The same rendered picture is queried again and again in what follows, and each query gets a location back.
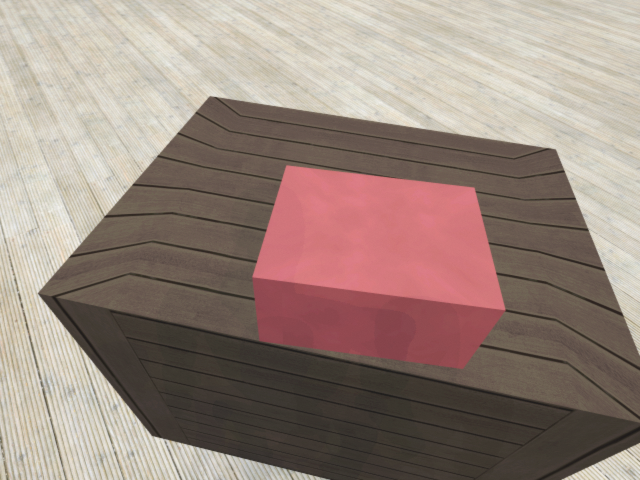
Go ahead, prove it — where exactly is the carton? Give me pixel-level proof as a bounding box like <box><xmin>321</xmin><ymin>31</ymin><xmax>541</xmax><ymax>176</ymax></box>
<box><xmin>252</xmin><ymin>165</ymin><xmax>506</xmax><ymax>369</ymax></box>

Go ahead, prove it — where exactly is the pedestal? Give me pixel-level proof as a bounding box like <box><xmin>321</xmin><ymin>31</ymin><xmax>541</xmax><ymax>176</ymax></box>
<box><xmin>38</xmin><ymin>96</ymin><xmax>640</xmax><ymax>480</ymax></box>

